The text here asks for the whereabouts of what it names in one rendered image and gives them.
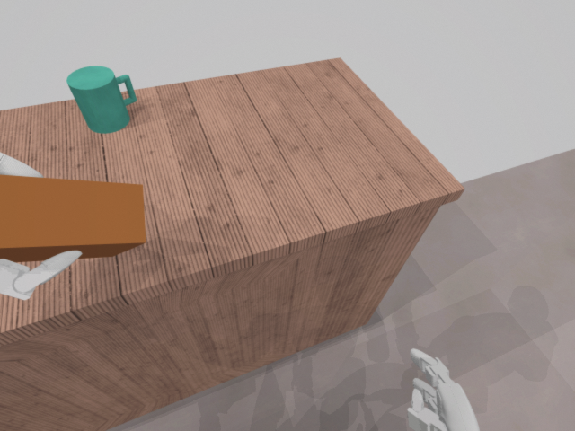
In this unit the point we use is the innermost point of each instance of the left robot hand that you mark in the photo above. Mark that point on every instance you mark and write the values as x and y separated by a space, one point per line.
17 280

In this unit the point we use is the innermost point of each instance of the sponge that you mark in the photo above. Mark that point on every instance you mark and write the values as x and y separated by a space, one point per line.
42 217

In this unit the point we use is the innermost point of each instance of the right robot hand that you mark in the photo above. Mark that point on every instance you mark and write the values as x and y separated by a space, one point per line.
448 407

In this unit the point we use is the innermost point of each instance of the table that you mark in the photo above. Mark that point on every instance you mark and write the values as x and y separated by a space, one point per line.
280 205

